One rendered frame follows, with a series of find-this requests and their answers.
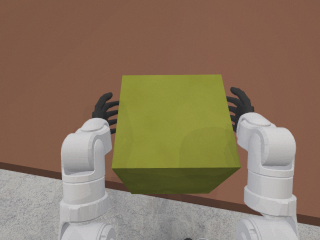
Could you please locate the right robot forearm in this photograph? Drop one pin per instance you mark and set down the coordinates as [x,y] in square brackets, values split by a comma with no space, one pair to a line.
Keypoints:
[270,164]

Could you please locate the left robot upper arm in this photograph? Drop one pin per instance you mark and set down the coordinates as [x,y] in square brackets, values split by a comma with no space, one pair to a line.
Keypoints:
[92,231]

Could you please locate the left robot forearm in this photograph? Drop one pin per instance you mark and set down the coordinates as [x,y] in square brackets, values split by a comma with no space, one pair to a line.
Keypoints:
[83,174]

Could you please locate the left robot hand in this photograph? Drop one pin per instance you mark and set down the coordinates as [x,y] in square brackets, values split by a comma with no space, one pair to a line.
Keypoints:
[101,107]

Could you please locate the right robot upper arm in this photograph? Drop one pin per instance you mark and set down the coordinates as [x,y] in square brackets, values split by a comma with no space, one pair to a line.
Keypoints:
[261,228]

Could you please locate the carton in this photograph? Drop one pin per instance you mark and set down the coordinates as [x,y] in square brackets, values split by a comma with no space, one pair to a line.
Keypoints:
[174,134]

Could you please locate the right robot hand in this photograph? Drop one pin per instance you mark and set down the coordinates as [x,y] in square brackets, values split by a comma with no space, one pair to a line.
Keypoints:
[243,105]

